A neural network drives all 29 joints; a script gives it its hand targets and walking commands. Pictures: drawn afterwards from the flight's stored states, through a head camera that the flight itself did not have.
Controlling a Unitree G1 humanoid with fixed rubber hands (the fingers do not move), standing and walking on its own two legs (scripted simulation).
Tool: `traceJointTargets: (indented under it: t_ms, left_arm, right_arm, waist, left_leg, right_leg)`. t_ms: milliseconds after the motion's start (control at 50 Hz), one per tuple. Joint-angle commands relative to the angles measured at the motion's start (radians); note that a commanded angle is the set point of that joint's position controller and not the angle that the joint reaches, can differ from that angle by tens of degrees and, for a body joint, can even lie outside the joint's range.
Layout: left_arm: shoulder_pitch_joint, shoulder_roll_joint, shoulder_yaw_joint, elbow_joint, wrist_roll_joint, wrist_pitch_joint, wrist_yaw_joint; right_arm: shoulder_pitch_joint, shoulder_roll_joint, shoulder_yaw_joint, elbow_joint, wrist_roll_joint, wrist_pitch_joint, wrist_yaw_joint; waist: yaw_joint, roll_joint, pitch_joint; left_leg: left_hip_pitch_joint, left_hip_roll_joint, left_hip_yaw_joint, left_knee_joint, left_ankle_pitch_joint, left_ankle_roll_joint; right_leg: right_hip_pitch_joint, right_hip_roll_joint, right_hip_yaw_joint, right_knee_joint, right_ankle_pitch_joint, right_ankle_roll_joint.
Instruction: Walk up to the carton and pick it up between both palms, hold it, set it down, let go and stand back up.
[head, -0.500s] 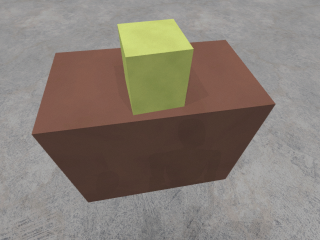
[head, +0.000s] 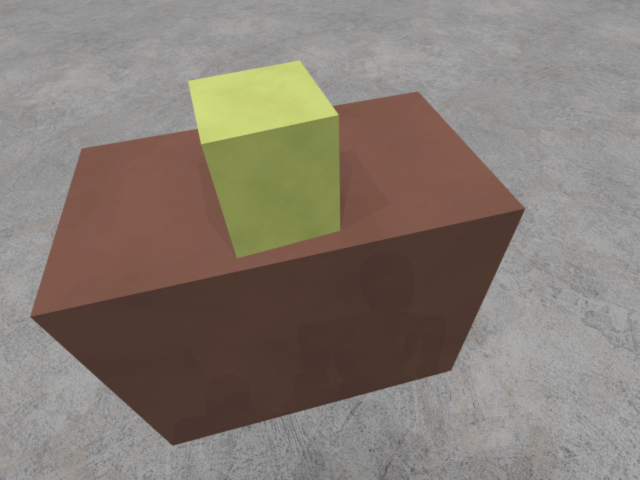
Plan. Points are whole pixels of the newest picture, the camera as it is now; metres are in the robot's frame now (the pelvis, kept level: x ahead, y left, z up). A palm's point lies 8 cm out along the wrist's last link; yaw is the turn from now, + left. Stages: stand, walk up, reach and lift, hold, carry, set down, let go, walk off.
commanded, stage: walk up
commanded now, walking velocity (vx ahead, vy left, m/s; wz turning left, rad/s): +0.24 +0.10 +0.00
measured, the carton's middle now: (268, 159) +0.64 +0.07 +0.07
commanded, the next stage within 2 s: none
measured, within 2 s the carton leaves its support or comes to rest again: neither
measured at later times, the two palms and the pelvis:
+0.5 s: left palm out of the picture -0.01 +0.19 -0.13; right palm (431, 393) +0.29 -0.17 -0.15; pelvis +0.16 +0.03 -0.01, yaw +4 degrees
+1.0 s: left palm (158, 447) +0.23 +0.24 -0.13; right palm (495, 455) +0.19 -0.25 -0.17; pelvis +0.15 +0.00 -0.01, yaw -1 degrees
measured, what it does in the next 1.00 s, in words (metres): walks ahead: left foot, then right foot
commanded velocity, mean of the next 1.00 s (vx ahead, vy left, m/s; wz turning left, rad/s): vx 0.05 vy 0.04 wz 0.00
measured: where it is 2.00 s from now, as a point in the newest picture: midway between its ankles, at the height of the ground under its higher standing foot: outside the picture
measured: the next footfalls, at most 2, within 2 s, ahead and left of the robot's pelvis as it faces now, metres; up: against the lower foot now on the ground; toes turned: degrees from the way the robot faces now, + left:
left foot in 0.48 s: +0.29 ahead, +0.14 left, +0.00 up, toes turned +11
right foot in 1.00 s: +0.19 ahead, -0.11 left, +0.00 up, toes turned -3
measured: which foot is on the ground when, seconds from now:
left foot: down 0.00-0.02, up 0.04-0.46, down 0.48-1.00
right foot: down 0.00-0.50, up 0.52-0.98, down 1.00-1.00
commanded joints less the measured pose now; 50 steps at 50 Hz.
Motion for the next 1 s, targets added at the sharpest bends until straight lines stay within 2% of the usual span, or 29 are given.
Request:
traceJointTargets:
  t_ms: [0,20,40,60,100,180,240,320,340,380,400,420,440,460,480,500,520,580,640,680,700,720,760,800,820,900,940,960,980]
  left_arm:
    - [0.434,0.229,0.057,0.045,0.015,-0.019,0.027]
    - [0.456,0.256,0.070,0.060,0.010,-0.014,0.033]
    - [0.398,0.211,0.053,0.047,0.003,-0.017,0.036]
    - [0.321,0.172,0.034,0.009,0.006,-0.023,0.033]
    - [0.190,0.113,0.028,-0.037,-0.006,-0.026,0.027]
    - [0.277,0.054,0.007,0.011,-0.002,-0.045,0.019]
    - [0.321,0.067,0.009,0.023,0.010,-0.057,0.027]
    - [0.367,0.078,0.005,0.053,0.014,-0.061,0.040]
    - [0.372,0.071,0.004,0.059,0.014,-0.059,0.040]
    - [0.318,0.047,-0.004,0.062,0.005,-0.050,0.037]
    - [0.307,0.064,-0.002,0.071,-0.005,-0.040,0.047]
    - [0.302,0.089,0.002,0.076,-0.008,-0.039,0.047]
    - [0.324,0.077,0.001,0.075,-0.022,-0.038,0.045]
    - [0.368,0.063,0.000,0.062,-0.037,-0.033,0.045]
    - [0.421,-0.008,-0.013,0.049,-0.062,-0.015,0.047]
    - [0.452,-0.007,-0.006,0.065,-0.080,0.008,0.047]
    - [0.364,0.033,0.000,0.066,-0.065,0.020,0.039]
    - [0.260,-0.015,-0.003,0.058,-0.032,0.044,0.022]
    - [0.239,-0.039,-0.006,0.071,-0.025,0.056,0.033]
    - [0.196,-0.019,0.013,0.008,-0.008,0.065,0.037]
    - [0.136,0.037,0.020,0.012,-0.029,0.072,0.047]
    - [0.117,0.055,0.028,-0.001,-0.025,0.083,0.054]
    - [0.086,0.053,0.033,-0.036,-0.018,0.108,0.055]
    - [0.025,0.050,0.040,-0.067,-0.013,0.119,0.040]
    - [0.014,0.050,0.043,-0.088,-0.013,0.122,0.034]
    - [0.029,0.057,0.053,-0.115,-0.013,0.110,0.024]
    - [0.133,0.092,0.063,-0.096,-0.015,0.098,0.020]
    - [0.141,0.125,0.071,-0.091,-0.012,0.082,0.017]
    - [0.106,0.167,0.066,-0.124,-0.007,0.068,0.019]
  right_arm:
    - [-0.059,-0.076,-0.013,-0.081,0.000,-0.011,0.008]
    - [-0.082,-0.129,-0.033,-0.106,-0.016,0.002,0.010]
    - [-0.090,-0.121,-0.035,-0.105,-0.019,0.003,0.023]
    - [-0.053,-0.075,-0.025,-0.068,-0.013,0.000,0.034]
    - [-0.030,-0.029,-0.016,-0.060,-0.014,0.002,0.045]
    - [-0.061,-0.022,-0.024,-0.106,-0.008,0.024,0.042]
    - [-0.167,-0.052,-0.027,-0.144,-0.003,0.034,0.049]
    - [-0.335,-0.037,-0.020,-0.213,0.003,0.027,0.057]
    - [-0.366,-0.046,-0.015,-0.216,0.005,0.021,0.056]
    - [-0.331,-0.027,0.002,-0.209,0.005,-0.003,0.053]
    - [-0.271,-0.048,0.003,-0.190,0.008,-0.013,0.044]
    - [-0.168,-0.084,-0.012,-0.159,0.005,-0.026,0.035]
    - [-0.047,-0.142,-0.026,-0.113,0.003,-0.043,0.029]
    - [0.058,-0.217,-0.040,-0.098,-0.016,-0.054,0.024]
    - [0.138,-0.229,-0.031,-0.079,-0.003,-0.055,0.023]
    - [0.077,-0.235,-0.037,-0.092,0.029,-0.037,0.015]
    - [-0.025,-0.185,-0.028,-0.127,0.043,-0.024,0.013]
    - [-0.235,-0.095,0.013,-0.179,0.023,-0.021,-0.010]
    - [-0.200,-0.059,0.025,-0.161,0.008,-0.036,-0.004]
    - [-0.194,-0.116,0.018,-0.161,0.011,-0.038,-0.011]
    - [-0.211,-0.179,-0.015,-0.164,-0.009,-0.030,-0.013]
    - [-0.152,-0.195,-0.023,-0.165,-0.021,-0.030,-0.015]
    - [-0.135,-0.206,-0.039,-0.171,-0.020,-0.012,-0.021]
    - [-0.207,-0.196,-0.043,-0.212,-0.022,0.006,-0.024]
    - [-0.257,-0.225,-0.055,-0.235,-0.029,0.011,-0.024]
    - [-0.364,-0.215,-0.044,-0.254,-0.019,0.031,-0.015]
    - [-0.342,-0.243,-0.051,-0.229,-0.009,0.050,-0.006]
    - [-0.280,-0.194,-0.037,-0.220,0.002,0.059,0.003]
    - [-0.229,-0.123,-0.006,-0.229,0.007,0.069,0.012]
  waist:
    - [0.189,-0.324,0.088]
    - [0.184,-0.250,0.135]
    - [0.148,-0.195,0.191]
    - [0.101,-0.141,0.190]
    - [0.056,-0.154,0.187]
    - [0.040,-0.209,0.187]
    - [0.062,-0.215,0.166]
    - [0.098,-0.264,0.213]
    - [0.094,-0.221,0.198]
    - [0.042,-0.313,0.198]
    - [0.000,-0.330,0.218]
    - [-0.038,-0.239,0.138]
    - [-0.080,-0.134,0.018]
    - [-0.090,0.015,-0.158]
    - [-0.091,0.200,-0.317]
    - [-0.062,0.248,-0.395]
    - [-0.050,0.184,-0.311]
    - [0.036,0.158,-0.063]
    - [0.043,0.073,-0.018]
    - [0.050,0.090,-0.028]
    - [0.027,0.108,-0.009]
    - [0.001,0.092,-0.024]
    - [-0.017,0.114,-0.090]
    - [-0.002,0.095,-0.077]
    - [0.012,0.140,-0.076]
    - [0.067,0.089,-0.027]
    - [0.080,0.030,-0.067]
    - [0.072,-0.148,-0.042]
    - [0.047,-0.396,0.004]
  left_leg:
    - [-0.587,-0.028,0.032,0.433,-0.248,0.021]
    - [-0.590,0.017,-0.056,0.559,-0.202,0.010]
    - [-0.621,0.046,-0.063,0.629,-0.144,0.006]
    - [-0.596,0.064,-0.090,0.653,-0.045,0.012]
    - [-0.522,0.095,-0.040,0.626,0.068,-0.007]
    - [-0.493,0.055,0.003,0.620,0.158,-0.019]
    - [-0.525,0.061,0.052,0.565,0.155,-0.025]
    - [-0.574,0.071,0.092,0.357,0.162,-0.026]
    - [-0.537,0.042,0.097,0.310,0.158,-0.021]
    - [-0.345,0.001,0.140,0.182,0.187,0.009]
    - [-0.246,-0.027,0.151,0.104,0.224,0.015]
    - [-0.134,-0.034,0.161,-0.028,0.351,0.029]
    - [0.063,0.016,0.139,-0.061,0.642,0.049]
    - [0.335,0.221,-0.024,0.047,1.146,0.105]
    - [0.438,0.431,-0.228,0.048,1.529,0.220]
    - [0.330,0.481,-0.319,0.000,1.407,0.329]
    - [0.161,0.445,-0.339,-0.120,1.165,0.319]
    - [-0.094,0.337,-0.143,-0.151,0.963,0.253]
    - [-0.156,0.314,-0.091,-0.160,1.072,0.254]
    - [-0.152,0.302,-0.054,-0.143,1.076,0.259]
    - [-0.064,0.331,-0.102,-0.086,1.309,0.270]
    - [-0.029,0.393,-0.139,-0.085,1.380,0.303]
    - [-0.021,0.462,-0.226,-0.089,1.206,0.345]
    - [-0.176,0.461,-0.202,-0.167,0.829,0.338]
    - [-0.240,0.463,-0.196,-0.181,0.745,0.333]
    - [-0.380,0.343,-0.095,-0.189,0.383,0.217]
    - [-0.408,0.271,-0.054,-0.124,0.096,0.146]
    - [-0.440,0.169,0.008,0.035,-0.030,0.089]
    - [-0.513,0.026,0.095,0.252,-0.194,0.033]
  right_leg:
    - [0.330,-0.454,0.623,-0.445,-0.006,-0.099]
    - [0.248,-0.525,0.780,-0.507,0.000,-0.126]
    - [0.237,-0.515,0.732,-0.496,0.115,-0.135]
    - [0.223,-0.454,0.580,-0.449,0.241,-0.104]
    - [0.106,-0.324,0.307,-0.447,0.258,-0.076]
    - [0.115,-0.240,0.126,-0.356,0.755,-0.037]
    - [0.149,-0.243,0.120,-0.343,0.821,-0.089]
    - [0.225,-0.245,0.096,-0.332,0.871,-0.100]
    - [0.233,-0.229,0.092,-0.326,0.899,-0.100]
    - [0.128,-0.128,-0.016,-0.264,0.868,-0.096]
    - [0.090,-0.113,-0.012,-0.181,1.028,-0.095]
    - [0.120,-0.109,-0.009,-0.040,1.044,-0.083]
    - [0.070,-0.080,-0.026,0.078,0.859,-0.048]
    - [-0.066,-0.039,-0.039,0.260,0.373,-0.010]
    - [-0.109,0.063,-0.014,0.461,-0.323,0.001]
    - [-0.011,0.039,0.077,0.517,-0.325,-0.019]
    - [0.021,0.023,0.110,0.539,-0.298,-0.027]
    - [-0.021,-0.026,0.137,0.473,-0.206,-0.010]
    - [0.010,-0.010,0.110,0.339,-0.176,0.002]
    - [0.013,-0.003,0.085,0.258,-0.172,0.009]
    - [-0.087,0.023,0.070,0.272,-0.221,0.035]
    - [-0.149,0.021,0.073,0.339,-0.251,0.043]
    - [-0.171,0.004,0.106,0.442,-0.265,0.049]
    - [-0.128,-0.019,0.147,0.520,-0.204,0.037]
    - [-0.094,-0.023,0.161,0.506,-0.197,0.027]
    - [0.078,-0.029,0.117,0.159,-0.079,0.011]
    - [0.212,0.006,0.062,-0.098,0.083,-0.013]
    - [0.195,-0.071,0.181,-0.286,0.031,-0.020]
    - [0.077,-0.308,0.513,-0.465,-0.156,-0.061]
